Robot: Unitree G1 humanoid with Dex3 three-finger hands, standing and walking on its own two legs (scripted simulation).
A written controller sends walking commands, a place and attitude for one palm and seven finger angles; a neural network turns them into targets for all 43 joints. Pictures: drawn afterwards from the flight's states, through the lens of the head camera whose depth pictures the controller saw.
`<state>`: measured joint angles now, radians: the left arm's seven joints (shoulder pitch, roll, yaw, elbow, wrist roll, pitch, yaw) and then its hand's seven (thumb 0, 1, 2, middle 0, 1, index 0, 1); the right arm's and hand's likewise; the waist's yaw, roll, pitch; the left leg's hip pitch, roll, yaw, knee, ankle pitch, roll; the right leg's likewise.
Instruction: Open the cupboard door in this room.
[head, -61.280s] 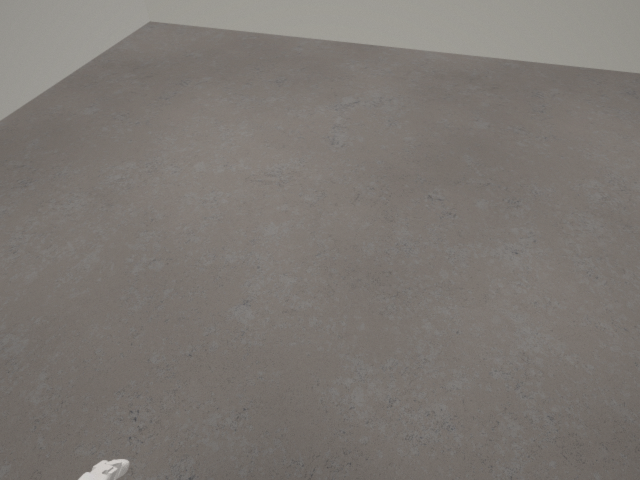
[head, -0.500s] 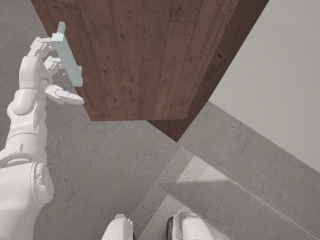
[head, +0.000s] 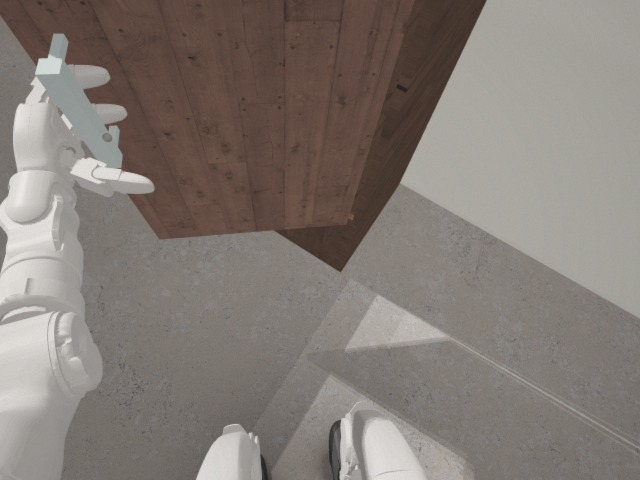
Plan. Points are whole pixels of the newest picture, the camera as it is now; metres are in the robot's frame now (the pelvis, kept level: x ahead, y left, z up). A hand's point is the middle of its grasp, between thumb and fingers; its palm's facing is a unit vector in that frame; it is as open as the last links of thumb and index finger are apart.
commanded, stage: slide the fingers in behind the handle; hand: left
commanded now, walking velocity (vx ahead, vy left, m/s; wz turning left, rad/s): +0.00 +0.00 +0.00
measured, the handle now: (88, 107) +0.56 +0.24 +0.07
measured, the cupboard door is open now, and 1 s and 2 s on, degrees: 40 40 78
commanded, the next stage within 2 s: close the thumb around the handle in 0.16 s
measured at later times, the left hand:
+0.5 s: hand (99, 141) +0.50 +0.22 +0.07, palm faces +0.04 -1.00 -0.02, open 12.4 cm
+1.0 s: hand (101, 143) +0.50 +0.21 +0.07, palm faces +0.05 -1.00 -0.01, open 5.8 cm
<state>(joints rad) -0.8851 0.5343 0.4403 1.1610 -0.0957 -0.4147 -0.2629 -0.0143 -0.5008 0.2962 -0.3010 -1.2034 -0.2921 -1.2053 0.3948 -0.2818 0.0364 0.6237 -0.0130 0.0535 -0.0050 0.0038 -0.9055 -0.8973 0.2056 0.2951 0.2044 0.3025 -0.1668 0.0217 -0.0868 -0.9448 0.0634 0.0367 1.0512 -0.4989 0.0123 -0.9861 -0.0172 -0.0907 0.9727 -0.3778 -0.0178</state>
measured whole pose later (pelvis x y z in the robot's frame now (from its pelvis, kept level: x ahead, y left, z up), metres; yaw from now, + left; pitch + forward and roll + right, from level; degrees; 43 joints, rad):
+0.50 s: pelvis +0.00 +0.01 +0.00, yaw +0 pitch +22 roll -2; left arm -0.85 0.51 0.43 1.15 -0.10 -0.42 -0.27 -0.01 -0.25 0.41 -0.32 -1.23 -0.32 -1.23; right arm 0.38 -0.27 0.04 0.61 -0.01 0.05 0.00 0.00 -0.91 -0.90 0.21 0.30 0.20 0.30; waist -0.16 0.02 -0.10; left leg -0.92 0.06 0.04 1.05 -0.51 0.02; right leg -0.96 -0.02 -0.09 0.96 -0.38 -0.01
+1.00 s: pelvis +0.00 +0.01 +0.00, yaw +0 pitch +21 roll -3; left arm -0.84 0.48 0.43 1.13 -0.10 -0.44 -0.24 0.01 0.71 0.81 -0.36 -1.33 -0.35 -1.34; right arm 0.39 -0.27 0.04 0.62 -0.02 0.05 0.00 0.00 -0.91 -0.90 0.21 0.30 0.20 0.30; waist -0.16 0.02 -0.10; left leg -0.91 0.05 0.05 1.05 -0.51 0.03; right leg -0.95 -0.02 -0.08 0.96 -0.38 0.00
